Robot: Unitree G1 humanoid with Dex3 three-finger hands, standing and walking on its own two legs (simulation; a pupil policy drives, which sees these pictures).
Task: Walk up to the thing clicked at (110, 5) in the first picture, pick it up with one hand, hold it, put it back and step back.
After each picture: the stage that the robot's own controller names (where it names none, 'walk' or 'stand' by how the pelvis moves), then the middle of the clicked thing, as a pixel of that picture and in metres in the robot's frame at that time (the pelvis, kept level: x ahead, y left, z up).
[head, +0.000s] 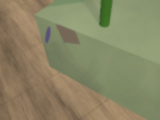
stand; (106, 7) +0.92 -0.11 -0.03
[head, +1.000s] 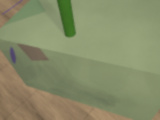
walk; (66, 16) +0.79 +0.16 -0.02
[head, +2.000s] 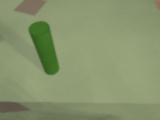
stand; (46, 51) +0.48 +0.18 -0.01
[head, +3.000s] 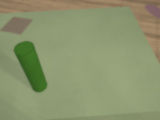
stand; (33, 69) +0.44 +0.23 -0.03
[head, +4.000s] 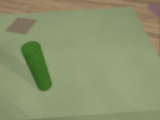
stand; (38, 69) +0.45 +0.22 -0.04
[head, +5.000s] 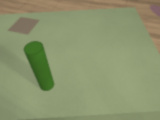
stand; (41, 68) +0.45 +0.21 -0.04
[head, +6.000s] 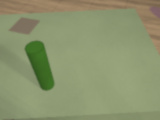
stand; (41, 68) +0.46 +0.21 -0.04
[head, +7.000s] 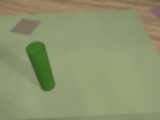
rise first; (42, 69) +0.45 +0.21 -0.04
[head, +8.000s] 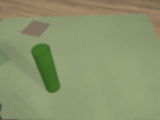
rise first; (47, 70) +0.45 +0.20 -0.03
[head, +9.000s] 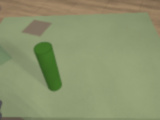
go down; (49, 69) +0.46 +0.20 -0.03
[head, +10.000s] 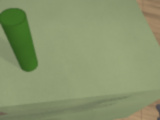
go down; (22, 45) +0.47 +0.18 +0.02
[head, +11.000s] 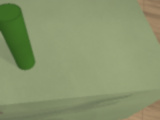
go down; (18, 42) +0.48 +0.19 +0.04
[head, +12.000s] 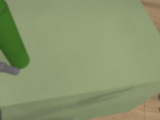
close in; (9, 40) +0.47 +0.20 +0.06
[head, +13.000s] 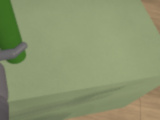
close; (6, 30) +0.49 +0.19 +0.08
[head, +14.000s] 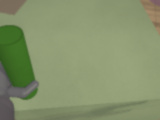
lift; (19, 68) +0.35 +0.20 +0.10
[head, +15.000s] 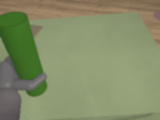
hold; (26, 60) +0.33 +0.18 +0.19
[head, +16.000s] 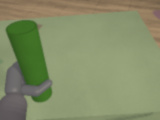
hold; (33, 66) +0.33 +0.16 +0.16
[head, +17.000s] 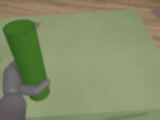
crouch; (31, 66) +0.33 +0.17 +0.16
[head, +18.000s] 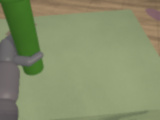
crouch; (25, 39) +0.42 +0.18 +0.18
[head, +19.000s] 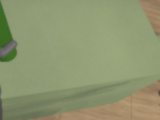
lower; out of the picture +0.49 +0.21 +0.06
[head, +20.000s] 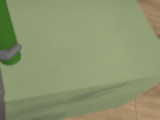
lower; (0, 30) +0.49 +0.20 +0.08
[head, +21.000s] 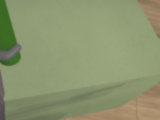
lower; (0, 31) +0.49 +0.20 +0.07
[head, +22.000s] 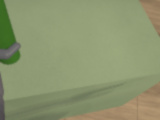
lower; out of the picture +0.49 +0.20 +0.08
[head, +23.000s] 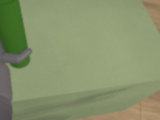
loosen; (12, 35) +0.47 +0.18 +0.07
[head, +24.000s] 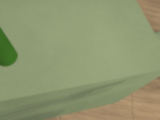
rise; out of the picture +0.46 +0.21 +0.08
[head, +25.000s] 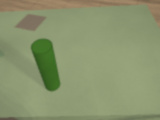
sink last; (48, 68) +0.43 +0.18 +0.02
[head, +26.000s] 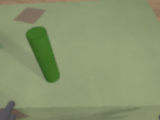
stand; (45, 57) +0.46 +0.19 +0.02
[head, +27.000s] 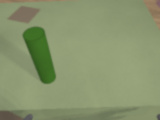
stand; (42, 59) +0.45 +0.19 +0.03
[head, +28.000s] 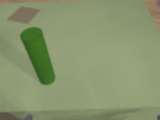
stand; (40, 59) +0.45 +0.20 +0.03
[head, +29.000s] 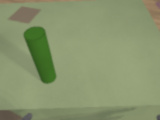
stand; (42, 58) +0.45 +0.19 +0.03
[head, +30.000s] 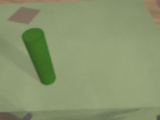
stand; (41, 60) +0.45 +0.19 +0.03
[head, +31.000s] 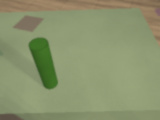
stand; (45, 66) +0.45 +0.20 -0.01
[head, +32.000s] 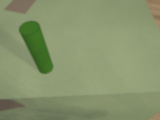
walk; (39, 50) +0.48 +0.22 -0.01
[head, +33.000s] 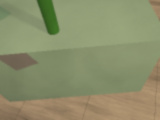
walk; (48, 12) +0.74 +0.23 -0.01
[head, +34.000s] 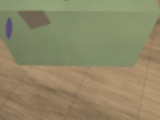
stand; out of the picture +1.05 +0.18 -0.01
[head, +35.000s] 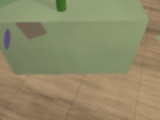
stand; out of the picture +1.07 +0.20 -0.03
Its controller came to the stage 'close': yes
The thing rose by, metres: 0.21
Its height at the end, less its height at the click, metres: +0.00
